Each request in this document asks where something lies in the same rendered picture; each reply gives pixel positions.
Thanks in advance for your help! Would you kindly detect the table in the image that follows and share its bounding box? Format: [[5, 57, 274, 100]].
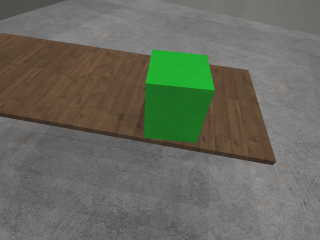
[[0, 33, 276, 165]]

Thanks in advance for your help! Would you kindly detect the carton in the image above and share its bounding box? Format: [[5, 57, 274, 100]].
[[144, 49, 215, 143]]

